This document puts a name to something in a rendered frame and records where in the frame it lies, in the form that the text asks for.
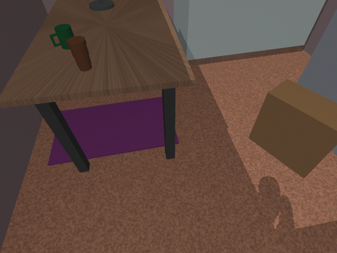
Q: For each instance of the table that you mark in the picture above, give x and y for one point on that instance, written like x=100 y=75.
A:
x=133 y=47

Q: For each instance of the desk lamp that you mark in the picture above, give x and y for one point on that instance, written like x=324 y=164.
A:
x=101 y=5

